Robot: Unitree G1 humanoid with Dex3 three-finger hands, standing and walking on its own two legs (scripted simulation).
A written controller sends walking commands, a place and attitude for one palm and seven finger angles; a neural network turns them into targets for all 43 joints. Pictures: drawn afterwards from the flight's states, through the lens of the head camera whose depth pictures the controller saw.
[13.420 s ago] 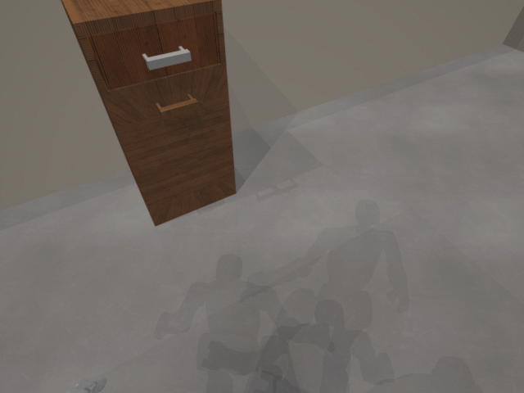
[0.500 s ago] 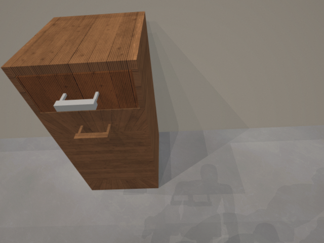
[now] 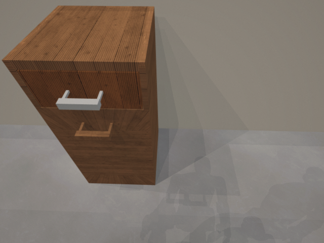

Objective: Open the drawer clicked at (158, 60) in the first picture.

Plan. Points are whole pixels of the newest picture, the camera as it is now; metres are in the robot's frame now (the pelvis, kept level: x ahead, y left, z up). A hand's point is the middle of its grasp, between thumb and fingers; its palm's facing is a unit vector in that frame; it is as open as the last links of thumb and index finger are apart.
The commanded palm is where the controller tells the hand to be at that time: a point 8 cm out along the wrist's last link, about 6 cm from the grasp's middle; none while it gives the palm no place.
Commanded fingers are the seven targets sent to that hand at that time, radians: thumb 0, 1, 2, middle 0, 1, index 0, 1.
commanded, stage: shuffle to correct the standing spot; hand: left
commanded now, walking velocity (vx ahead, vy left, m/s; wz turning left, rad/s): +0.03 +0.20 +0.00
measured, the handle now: (81, 98) +0.53 +0.31 +0.03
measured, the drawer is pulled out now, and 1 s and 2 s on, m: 0.00 0.00 0.00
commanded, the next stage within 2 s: come to a stop and stand still in 0.48 s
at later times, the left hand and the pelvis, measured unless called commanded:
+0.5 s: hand out of the picture +0.07 +0.23 -0.16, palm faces +0.06 -0.94 -0.32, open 7.4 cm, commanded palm none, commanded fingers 0.00 0.90 0.90 -0.20 -0.30 -0.20 -0.30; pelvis +0.02 +0.03 -0.01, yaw +1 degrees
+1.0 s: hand out of the picture +0.03 +0.29 -0.17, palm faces +0.09 -0.97 -0.24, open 7.4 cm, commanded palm none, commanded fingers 0.00 0.90 0.90 -0.20 -0.30 -0.20 -0.30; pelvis +0.01 +0.10 -0.01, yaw +2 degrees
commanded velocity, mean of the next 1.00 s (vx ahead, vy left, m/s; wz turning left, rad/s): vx -0.01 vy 0.11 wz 0.03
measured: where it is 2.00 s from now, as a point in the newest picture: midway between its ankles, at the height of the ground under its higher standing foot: outside the picture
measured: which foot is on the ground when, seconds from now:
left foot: down 0.00-0.42, up 0.44-0.76, down 0.78-1.00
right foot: down 0.00-0.78, up 0.80-1.00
